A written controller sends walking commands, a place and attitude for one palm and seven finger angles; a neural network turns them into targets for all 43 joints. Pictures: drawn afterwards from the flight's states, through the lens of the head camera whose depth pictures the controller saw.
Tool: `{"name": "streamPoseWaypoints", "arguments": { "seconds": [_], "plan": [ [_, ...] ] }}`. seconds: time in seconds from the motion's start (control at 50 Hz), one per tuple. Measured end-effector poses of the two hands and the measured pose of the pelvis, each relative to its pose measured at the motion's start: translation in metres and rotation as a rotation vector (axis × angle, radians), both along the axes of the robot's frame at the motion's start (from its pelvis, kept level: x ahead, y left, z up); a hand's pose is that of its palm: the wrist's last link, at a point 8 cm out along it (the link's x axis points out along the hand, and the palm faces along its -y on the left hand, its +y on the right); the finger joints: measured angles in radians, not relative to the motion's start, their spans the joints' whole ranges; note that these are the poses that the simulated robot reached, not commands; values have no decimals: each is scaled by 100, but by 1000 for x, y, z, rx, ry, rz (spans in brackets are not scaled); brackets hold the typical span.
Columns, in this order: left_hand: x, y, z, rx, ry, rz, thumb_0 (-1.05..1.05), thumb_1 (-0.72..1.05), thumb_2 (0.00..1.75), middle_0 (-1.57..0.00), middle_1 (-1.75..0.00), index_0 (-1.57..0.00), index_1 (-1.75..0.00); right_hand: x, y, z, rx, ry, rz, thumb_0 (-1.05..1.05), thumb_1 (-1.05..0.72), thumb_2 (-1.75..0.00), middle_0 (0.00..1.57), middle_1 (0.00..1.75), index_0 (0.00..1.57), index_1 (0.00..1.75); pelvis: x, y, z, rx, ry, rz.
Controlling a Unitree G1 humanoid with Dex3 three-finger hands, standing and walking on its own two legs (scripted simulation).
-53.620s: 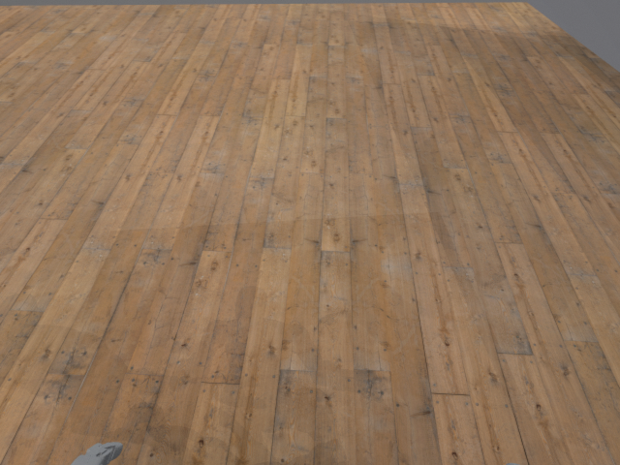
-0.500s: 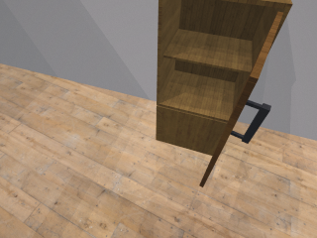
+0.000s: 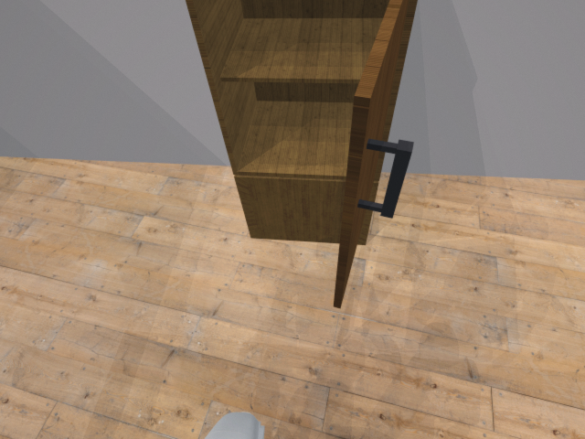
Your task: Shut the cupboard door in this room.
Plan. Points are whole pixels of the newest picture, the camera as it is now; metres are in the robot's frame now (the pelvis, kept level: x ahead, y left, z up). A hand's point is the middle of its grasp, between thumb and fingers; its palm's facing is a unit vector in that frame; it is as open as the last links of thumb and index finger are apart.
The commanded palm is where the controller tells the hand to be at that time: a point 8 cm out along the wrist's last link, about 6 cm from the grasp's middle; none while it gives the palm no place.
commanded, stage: stand and wait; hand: left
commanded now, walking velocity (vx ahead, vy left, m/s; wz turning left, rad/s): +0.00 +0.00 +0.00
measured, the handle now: (382, 180) +0.47 -0.10 +0.06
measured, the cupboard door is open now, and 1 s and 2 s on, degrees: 78 78 78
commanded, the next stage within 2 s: turn or walk to find it in 0.38 s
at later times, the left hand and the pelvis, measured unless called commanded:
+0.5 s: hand out of the picture +0.05 +0.27 -0.17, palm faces -0.01 -0.96 -0.27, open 7.4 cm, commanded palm none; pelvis +0.01 +0.04 +0.00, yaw -2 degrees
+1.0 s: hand out of the picture +0.12 +0.25 -0.16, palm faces -0.10 -0.95 -0.29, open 7.4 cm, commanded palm none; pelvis +0.02 +0.03 +0.00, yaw -4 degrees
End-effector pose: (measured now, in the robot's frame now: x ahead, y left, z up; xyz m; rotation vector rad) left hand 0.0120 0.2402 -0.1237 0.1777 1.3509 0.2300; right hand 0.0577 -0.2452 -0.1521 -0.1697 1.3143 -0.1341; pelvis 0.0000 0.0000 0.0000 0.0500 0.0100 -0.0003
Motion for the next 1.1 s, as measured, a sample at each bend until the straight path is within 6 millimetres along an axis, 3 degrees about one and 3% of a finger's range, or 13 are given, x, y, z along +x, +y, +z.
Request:
{"name": "streamPoseWaypoints", "arguments": {
  "seconds": [0.16,0.36,0.58,0.66,0.88,1.1],
  "plan": [
    [6,13,-5,-16,-35,-13,0,91,89,-20,-30,-21,-30,-7,5,12,-36,-23,-17,1,-91,-90,20,30,20,30,2,12,2,-26,4,-20],
    [19,58,-19,-31,-58,-37,0,91,89,-20,-30,-20,-30,-21,36,26,-73,-41,-15,1,-91,-90,20,30,20,30,5,40,1,-53,-27,-22],
    [40,87,-7,35,-33,-104,1,91,89,-20,-30,-20,-30,-14,20,27,-111,-41,-41,1,-91,-90,20,30,21,30,14,45,2,-52,-39,-46],
    [54,86,-5,49,-39,-126,1,91,89,-20,-30,-20,-30,-9,14,26,-121,-55,-58,1,-91,-90,20,30,21,30,14,44,1,-47,-34,-66],
    [90,57,-4,13,-102,-193,0,91,89,-20,-30,-20,-30,-16,10,20,-84,-31,-73,1,-91,-90,20,30,21,30,17,35,1,-48,-34,-73],
    [120,68,10,58,-174,-215,0,91,89,-20,-30,-20,-30,-10,-22,35,-150,-31,-57,1,-91,-90,20,30,21,30,20,30,5,-51,-35,-59]
  ]
}}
